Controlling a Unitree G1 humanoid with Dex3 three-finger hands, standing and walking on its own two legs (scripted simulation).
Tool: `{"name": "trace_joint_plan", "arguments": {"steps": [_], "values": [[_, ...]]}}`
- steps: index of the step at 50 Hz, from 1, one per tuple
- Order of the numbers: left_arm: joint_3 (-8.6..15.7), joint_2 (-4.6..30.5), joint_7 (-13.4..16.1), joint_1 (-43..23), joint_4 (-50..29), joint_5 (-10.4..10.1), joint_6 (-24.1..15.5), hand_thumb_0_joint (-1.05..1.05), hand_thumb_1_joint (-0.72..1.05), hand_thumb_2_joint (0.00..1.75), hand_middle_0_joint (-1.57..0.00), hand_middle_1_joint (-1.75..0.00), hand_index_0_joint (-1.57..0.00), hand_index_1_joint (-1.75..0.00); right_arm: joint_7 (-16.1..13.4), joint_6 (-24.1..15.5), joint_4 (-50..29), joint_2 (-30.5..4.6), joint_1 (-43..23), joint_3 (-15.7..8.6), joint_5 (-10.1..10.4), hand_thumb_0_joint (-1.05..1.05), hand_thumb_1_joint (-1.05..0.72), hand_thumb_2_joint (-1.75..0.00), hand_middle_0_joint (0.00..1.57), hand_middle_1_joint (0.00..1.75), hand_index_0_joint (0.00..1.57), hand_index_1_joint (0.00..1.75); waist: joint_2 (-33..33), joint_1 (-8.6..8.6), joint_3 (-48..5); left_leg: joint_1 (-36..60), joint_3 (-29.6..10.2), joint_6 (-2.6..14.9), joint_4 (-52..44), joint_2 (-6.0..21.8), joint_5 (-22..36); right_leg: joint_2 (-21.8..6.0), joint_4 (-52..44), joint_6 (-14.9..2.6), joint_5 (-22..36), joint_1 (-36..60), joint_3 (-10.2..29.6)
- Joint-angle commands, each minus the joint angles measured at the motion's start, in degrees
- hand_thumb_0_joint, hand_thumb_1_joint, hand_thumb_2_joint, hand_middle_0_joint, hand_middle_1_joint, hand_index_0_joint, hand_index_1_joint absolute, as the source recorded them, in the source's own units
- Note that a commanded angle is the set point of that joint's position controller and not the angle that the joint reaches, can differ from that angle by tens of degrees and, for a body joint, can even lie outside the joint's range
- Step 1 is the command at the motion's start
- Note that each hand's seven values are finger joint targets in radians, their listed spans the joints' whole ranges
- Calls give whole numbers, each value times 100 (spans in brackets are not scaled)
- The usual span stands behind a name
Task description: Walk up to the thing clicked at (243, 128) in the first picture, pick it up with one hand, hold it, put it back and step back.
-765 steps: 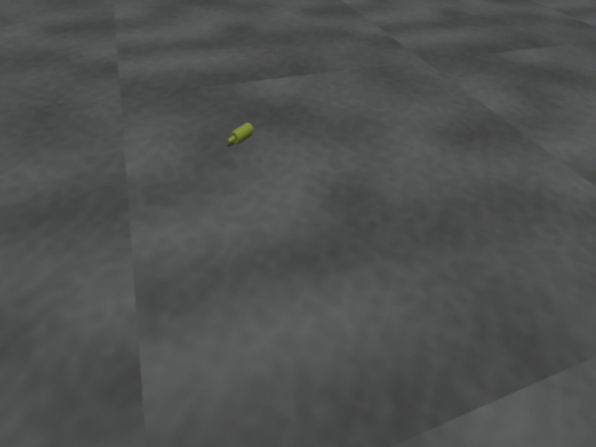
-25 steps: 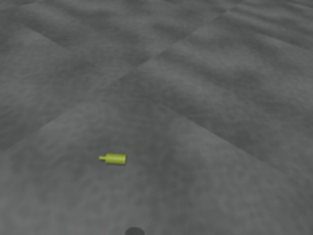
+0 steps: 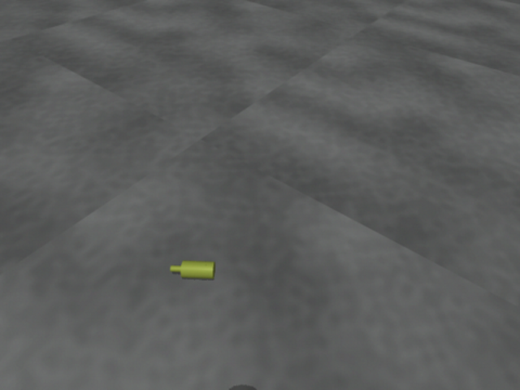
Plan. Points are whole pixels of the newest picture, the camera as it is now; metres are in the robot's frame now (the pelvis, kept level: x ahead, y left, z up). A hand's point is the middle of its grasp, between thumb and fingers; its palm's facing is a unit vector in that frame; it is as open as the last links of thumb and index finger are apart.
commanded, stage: stand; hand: left
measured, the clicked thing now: (192, 269) +0.74 +0.28 -0.75
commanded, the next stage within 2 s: walk up in 0.62 s
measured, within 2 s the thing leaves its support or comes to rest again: neither
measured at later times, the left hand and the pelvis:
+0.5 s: hand out of the picture +0.10 +0.24 -0.15, palm faces -0.04 -0.94 -0.35, open 7.4 cm; pelvis +0.01 -0.01 +0.00, yaw -1 degrees
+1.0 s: hand out of the picture +0.08 +0.34 -0.18, palm faces -0.01 -0.94 -0.35, open 7.4 cm; pelvis +0.07 +0.06 -0.02, yaw +0 degrees
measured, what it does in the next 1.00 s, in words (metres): steps on the spot: left foot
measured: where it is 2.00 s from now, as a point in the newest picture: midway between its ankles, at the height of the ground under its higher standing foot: (246, 377)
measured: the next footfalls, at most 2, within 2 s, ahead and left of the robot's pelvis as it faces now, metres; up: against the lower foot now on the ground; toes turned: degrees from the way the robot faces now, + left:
left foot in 0.90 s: +0.16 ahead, +0.17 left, +0.00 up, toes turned +4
right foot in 1.36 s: +0.31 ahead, -0.09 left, +0.00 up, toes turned -7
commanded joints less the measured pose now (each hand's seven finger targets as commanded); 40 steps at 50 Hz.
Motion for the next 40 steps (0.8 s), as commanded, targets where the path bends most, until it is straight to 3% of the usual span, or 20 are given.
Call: {"name": "trace_joint_plan", "arguments": {"steps": [1,5,8,16,24,30,31,32,33,34,35,36,38,40], "values": [[226,1317,105,-322,-357,-23,-117,0,90,90,-20,-30,-20,-30,-84,-94,-286,-1170,-160,-213,-22,0,-90,-90,20,30,20,30,-55,-80,-379,-356,-384,221,-398,535,-37,-698,-553,-116,-604,191,799],[224,1303,99,-283,-361,-37,-125,0,90,90,-20,-30,-20,-30,-99,-127,-265,-1198,-140,-201,-25,0,-90,-90,20,30,20,30,43,-64,-575,-252,-391,201,-411,594,362,-685,-370,-149,99,365,757],[204,1267,100,-240,-340,-32,-114,0,90,90,-20,-30,-20,-30,-113,-126,-228,-1198,-110,-193,-13,0,-90,-90,20,30,20,30,-28,-48,-606,-253,-394,187,-417,615,481,-681,-318,-144,302,467,700],[204,1274,107,-322,-332,-45,-71,0,90,90,-20,-30,-20,-30,-135,-85,-172,-1214,56,-152,-14,0,-90,-90,20,30,20,30,-43,-75,-394,-416,-366,164,-419,605,258,-646,-361,-148,27,372,723],[196,1283,94,-416,-383,-47,-69,0,90,90,-20,-30,-20,-30,-145,-100,-181,-1236,138,-130,-35,0,-90,-90,20,30,20,30,-77,-109,-429,-357,-315,159,-392,637,335,-638,-374,-151,105,333,776],[197,1288,94,-384,-378,-39,-85,0,90,90,-20,-30,-20,-30,-151,-118,-239,-1263,66,-135,-19,0,-90,-90,20,30,20,30,-20,-115,-637,-168,-309,147,-363,669,653,-646,-263,-154,673,464,711],[548,1575,-11,110,-566,24,-127,0,90,90,-20,-30,-20,-30,-45,-174,-509,-1572,434,-367,-93,0,-90,-90,20,30,20,30,-81,-56,-1180,-257,-38,508,306,302,-1577,-343,-23,-360,-1841,916,678],[615,1676,-34,434,-492,89,-127,0,90,90,-20,-30,-20,-30,-3,-167,-551,-1571,391,-400,-158,0,-90,-90,20,30,20,30,-146,120,-814,-1095,-6,544,632,245,-2384,-608,-190,-537,-3022,967,1146],[708,1811,-44,664,-456,132,-125,0,90,90,-20,-30,-20,-30,15,-144,-625,-1478,301,-400,-184,0,-90,-90,20,30,20,30,-453,229,-511,-1886,303,453,1158,45,-2500,-1008,-661,-759,-3837,1199,1765],[798,1949,-44,754,-528,151,-141,0,90,90,-20,-30,-20,-30,43,-112,-767,-1407,107,-409,-208,0,-90,-90,20,30,20,30,-908,356,-109,-2508,369,392,2208,41,-2208,-1653,-1226,-1059,-4183,1060,2520],[855,2024,-31,642,-678,154,-180,0,90,90,-20,-30,-20,-30,65,-104,-887,-1403,15,-429,-236,0,-90,-90,20,30,20,30,-864,348,271,-2955,44,376,2645,313,-1912,-2004,-1386,-1328,-3947,920,2793],[874,1986,-29,509,-782,154,-201,0,90,90,-20,-30,-20,-30,73,-133,-921,-1373,62,-443,-222,0,-90,-90,20,30,20,30,-784,294,493,-3081,-147,370,2507,547,-1662,-2066,-1297,-1456,-3278,855,2737],[818,1787,-51,683,-858,143,-220,0,90,90,-20,-30,-20,-30,130,-217,-1028,-1373,-22,-498,-213,0,-90,-90,20,30,20,30,-575,312,494,-2765,-159,357,2327,531,-1589,-1701,-1244,-1346,-2415,688,2224],[827,1830,-107,390,-1080,141,-220,0,90,90,-20,-30,-20,-30,189,-248,-1038,-1321,402,-546,-209,0,-90,-90,20,30,20,30,-751,65,167,-2036,-20,329,2022,517,-1384,-1509,-1135,-1190,-2244,319,1751]]}}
